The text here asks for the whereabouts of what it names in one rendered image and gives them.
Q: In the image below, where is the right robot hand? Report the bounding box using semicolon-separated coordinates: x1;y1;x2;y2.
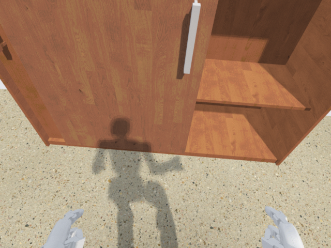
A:
261;206;304;248

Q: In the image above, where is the wardrobe door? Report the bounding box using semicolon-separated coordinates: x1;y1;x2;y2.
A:
0;0;218;154
0;24;63;138

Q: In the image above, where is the left robot hand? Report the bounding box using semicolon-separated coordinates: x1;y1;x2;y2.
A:
46;209;85;248

